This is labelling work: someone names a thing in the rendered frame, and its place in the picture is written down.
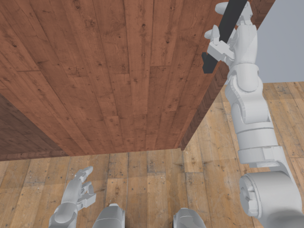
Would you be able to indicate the left robot forearm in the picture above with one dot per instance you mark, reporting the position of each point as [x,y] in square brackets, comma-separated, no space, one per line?
[65,216]

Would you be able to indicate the robot thigh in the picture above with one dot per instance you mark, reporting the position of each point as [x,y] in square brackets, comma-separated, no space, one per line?
[187,218]
[110,217]

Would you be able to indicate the robot right hand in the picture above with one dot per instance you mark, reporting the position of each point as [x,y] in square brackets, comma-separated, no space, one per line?
[242,42]

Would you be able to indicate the right robot forearm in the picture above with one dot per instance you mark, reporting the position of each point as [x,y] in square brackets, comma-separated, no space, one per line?
[252,122]

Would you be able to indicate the robot right thigh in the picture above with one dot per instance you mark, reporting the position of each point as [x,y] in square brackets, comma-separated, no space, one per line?
[187,218]

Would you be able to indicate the robot right upper arm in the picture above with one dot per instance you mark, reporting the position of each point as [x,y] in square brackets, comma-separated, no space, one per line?
[271,197]

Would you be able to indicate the handle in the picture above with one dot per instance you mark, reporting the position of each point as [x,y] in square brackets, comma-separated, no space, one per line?
[227,24]

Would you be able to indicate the robot left thigh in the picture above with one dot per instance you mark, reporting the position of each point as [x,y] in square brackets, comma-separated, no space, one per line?
[110,217]

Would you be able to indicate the wardrobe door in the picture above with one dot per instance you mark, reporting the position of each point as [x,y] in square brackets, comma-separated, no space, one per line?
[18,134]
[107,76]

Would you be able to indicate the robot left hand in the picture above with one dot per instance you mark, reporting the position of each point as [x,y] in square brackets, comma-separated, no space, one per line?
[75,190]

